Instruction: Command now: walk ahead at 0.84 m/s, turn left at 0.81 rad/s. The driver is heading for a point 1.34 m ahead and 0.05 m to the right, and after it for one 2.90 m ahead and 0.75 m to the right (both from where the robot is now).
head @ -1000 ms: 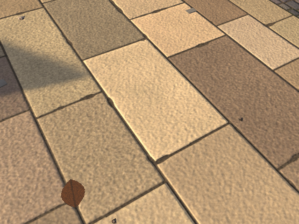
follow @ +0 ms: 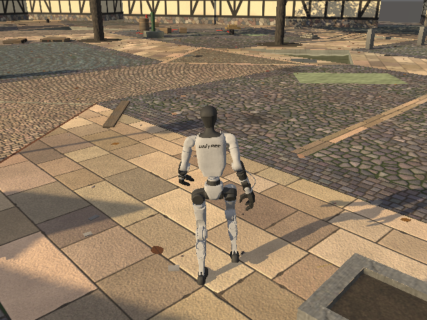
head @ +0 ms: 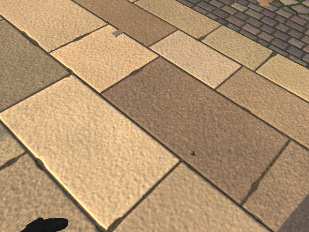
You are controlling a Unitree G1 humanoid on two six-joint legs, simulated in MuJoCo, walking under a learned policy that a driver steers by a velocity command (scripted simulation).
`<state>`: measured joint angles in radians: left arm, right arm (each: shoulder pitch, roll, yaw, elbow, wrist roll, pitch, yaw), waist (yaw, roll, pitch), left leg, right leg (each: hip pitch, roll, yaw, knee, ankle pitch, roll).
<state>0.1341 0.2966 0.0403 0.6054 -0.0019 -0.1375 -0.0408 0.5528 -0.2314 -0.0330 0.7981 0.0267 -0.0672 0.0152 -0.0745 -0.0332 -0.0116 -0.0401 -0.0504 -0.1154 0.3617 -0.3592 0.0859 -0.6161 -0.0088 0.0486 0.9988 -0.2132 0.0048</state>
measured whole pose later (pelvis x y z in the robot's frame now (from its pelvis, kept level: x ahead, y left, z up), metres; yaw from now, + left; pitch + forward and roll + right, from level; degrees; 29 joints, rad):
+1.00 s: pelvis +0.83 +0.09 -0.05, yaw -14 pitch -1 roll +3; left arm 0.06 0.32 0.04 0.56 -0.05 -0.03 -0.08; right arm 0.46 -0.31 -0.06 0.84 0.00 -0.06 -0.02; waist -0.06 -0.02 0.06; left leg 0.25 0.05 0.28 0.54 -0.39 -0.06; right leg -0.60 0.01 -0.12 0.72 -0.07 -0.16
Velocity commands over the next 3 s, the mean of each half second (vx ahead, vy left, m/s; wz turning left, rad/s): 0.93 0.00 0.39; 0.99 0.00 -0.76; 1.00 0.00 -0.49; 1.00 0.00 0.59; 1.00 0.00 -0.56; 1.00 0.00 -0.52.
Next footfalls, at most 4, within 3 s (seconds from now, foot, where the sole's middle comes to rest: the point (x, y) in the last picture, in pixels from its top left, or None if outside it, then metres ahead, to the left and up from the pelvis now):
0.20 right None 0.40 -0.12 -0.78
0.56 left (79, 209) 0.61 0.26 -0.78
1.00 right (135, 133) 1.02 0.00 -0.78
1.48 left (140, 74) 1.48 -0.04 -0.78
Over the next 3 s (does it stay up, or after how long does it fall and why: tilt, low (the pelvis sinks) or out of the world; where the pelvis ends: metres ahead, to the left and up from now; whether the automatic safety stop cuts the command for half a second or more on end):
stays up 2.44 -0.55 -0.01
